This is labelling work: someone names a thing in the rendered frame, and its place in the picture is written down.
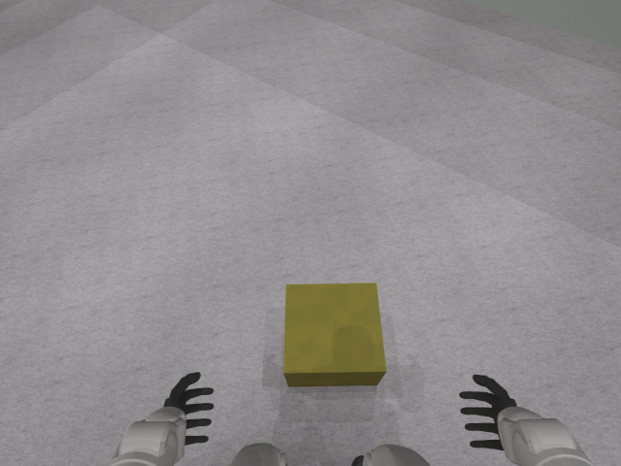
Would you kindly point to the robot left shin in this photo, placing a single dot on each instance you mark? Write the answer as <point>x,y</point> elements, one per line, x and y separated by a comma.
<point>263,440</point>

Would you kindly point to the robot left forearm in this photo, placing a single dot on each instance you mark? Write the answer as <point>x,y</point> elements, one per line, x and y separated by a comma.
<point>158,440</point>

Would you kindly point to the carton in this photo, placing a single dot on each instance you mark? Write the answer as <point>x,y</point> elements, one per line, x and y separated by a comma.
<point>333,335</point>

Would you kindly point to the right robot hand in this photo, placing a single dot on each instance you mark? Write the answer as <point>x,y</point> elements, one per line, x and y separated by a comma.
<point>499,401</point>

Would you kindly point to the left robot hand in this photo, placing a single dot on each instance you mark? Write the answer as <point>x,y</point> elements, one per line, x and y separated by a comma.
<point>178,398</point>

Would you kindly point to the robot right forearm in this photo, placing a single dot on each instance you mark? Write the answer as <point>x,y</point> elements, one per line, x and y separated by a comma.
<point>529,439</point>

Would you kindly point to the left robot thigh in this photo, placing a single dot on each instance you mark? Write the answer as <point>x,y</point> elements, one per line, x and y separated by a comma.
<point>261,454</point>

